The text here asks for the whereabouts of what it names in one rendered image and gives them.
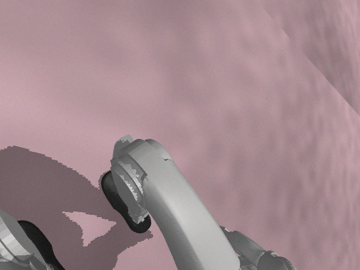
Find right robot hand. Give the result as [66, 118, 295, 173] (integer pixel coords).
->
[220, 226, 266, 270]

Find left robot foot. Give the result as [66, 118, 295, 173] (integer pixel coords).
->
[17, 220, 65, 270]

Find right robot arm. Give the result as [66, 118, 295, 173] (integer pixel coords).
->
[257, 250, 297, 270]

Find right robot foot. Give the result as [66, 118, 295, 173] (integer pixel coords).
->
[101, 171, 151, 233]

